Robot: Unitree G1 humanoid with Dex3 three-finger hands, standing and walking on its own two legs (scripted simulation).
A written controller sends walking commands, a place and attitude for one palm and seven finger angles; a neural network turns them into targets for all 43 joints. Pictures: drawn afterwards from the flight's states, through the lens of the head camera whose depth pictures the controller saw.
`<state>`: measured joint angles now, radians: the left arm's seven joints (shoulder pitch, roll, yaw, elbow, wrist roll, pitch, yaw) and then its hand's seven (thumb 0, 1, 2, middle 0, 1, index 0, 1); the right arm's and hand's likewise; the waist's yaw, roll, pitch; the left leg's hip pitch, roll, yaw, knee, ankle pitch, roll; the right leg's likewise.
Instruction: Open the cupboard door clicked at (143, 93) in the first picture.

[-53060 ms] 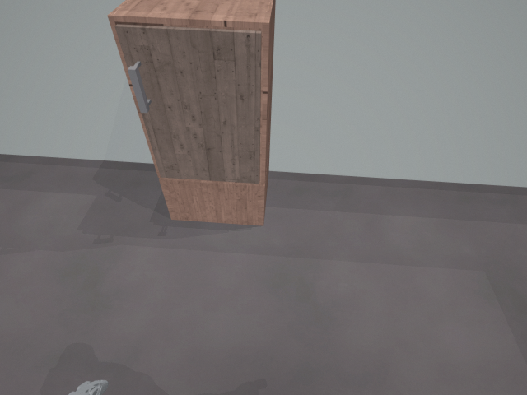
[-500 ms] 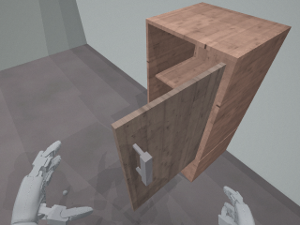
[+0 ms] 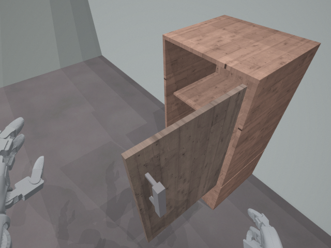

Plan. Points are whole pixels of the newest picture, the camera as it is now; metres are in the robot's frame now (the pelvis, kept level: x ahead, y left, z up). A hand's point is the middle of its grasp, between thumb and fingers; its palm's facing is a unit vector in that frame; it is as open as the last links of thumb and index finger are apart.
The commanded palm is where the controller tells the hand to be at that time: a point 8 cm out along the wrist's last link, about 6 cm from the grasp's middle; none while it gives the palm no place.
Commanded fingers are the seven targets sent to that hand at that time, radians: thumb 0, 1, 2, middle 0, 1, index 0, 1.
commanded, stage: draw the hand back to the body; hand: left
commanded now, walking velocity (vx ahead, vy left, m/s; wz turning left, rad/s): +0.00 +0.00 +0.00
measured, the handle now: (155, 195) +0.27 +0.07 -0.03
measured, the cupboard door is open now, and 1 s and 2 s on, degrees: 90 90 90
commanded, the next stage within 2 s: step back with the hand held close in 0.36 s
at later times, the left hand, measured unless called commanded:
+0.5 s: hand (47, 182) +0.18 +0.24 +0.16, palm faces +0.43 -0.81 -0.40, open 7.4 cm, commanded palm +0.13 +0.28 +0.18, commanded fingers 0.00 0.90 0.90 -0.20 -0.30 -0.20 -0.30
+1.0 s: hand (22, 197) +0.15 +0.26 +0.16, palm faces +0.33 -0.80 -0.51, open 7.4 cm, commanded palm +0.09 +0.30 +0.18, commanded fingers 0.00 0.90 0.90 -0.20 -0.30 -0.20 -0.30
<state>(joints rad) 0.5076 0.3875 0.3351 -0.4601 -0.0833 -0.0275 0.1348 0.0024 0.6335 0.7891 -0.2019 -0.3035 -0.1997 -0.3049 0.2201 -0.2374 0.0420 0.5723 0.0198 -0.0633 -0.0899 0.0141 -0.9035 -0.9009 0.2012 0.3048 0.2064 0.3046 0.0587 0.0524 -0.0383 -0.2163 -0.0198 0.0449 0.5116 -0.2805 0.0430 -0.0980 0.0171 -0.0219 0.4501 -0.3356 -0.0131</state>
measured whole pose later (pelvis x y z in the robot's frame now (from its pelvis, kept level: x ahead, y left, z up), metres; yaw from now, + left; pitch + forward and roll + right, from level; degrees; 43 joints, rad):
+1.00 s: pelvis -0.06 +0.01 +0.00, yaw -3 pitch +0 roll -1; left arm 0.58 0.46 0.41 -0.50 -0.07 -0.14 0.14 0.01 0.89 0.90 -0.22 -0.30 -0.21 -0.31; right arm 0.18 -0.24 -0.01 0.53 0.02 0.04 -0.09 0.01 -0.91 -0.90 0.20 0.30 0.20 0.30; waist -0.01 0.02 0.02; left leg -0.31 0.00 0.09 0.48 -0.17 0.06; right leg -0.23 0.03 0.02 0.46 -0.23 0.00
